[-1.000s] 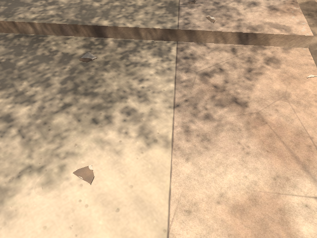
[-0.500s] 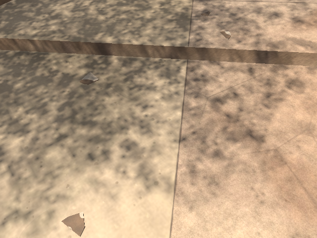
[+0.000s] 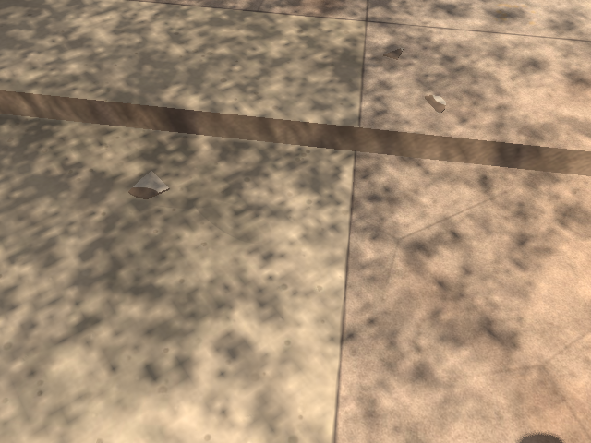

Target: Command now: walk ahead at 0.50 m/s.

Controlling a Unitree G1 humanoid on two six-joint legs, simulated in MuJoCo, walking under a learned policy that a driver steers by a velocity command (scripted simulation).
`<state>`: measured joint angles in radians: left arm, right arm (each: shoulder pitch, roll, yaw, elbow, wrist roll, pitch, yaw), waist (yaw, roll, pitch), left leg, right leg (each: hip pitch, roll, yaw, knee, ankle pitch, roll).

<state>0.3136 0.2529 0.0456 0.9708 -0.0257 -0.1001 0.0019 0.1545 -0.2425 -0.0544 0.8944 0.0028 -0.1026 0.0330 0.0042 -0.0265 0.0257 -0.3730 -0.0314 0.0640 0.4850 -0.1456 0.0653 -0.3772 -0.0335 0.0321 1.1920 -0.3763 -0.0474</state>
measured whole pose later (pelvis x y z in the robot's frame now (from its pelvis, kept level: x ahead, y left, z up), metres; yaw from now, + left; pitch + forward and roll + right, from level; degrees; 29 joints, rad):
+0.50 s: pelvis +0.27 -0.05 -0.01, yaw +0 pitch +2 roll +1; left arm 0.04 0.24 0.06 0.84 -0.01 -0.11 -0.03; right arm 0.37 -0.25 -0.05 1.03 0.01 -0.07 -0.01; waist -0.05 0.01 0.03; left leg -0.12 0.00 -0.02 0.84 -0.50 0.03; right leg -0.48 0.00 -0.05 0.57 -0.13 -0.07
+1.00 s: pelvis +0.54 -0.03 -0.01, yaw +0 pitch +2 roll -2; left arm 0.41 0.25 0.07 1.02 -0.02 -0.06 0.01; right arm 0.00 -0.23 -0.05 0.86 0.02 -0.09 0.04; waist 0.07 0.02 0.01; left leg -0.52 0.04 0.03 0.50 -0.04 0.07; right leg 0.09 0.01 -0.05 0.28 -0.40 0.00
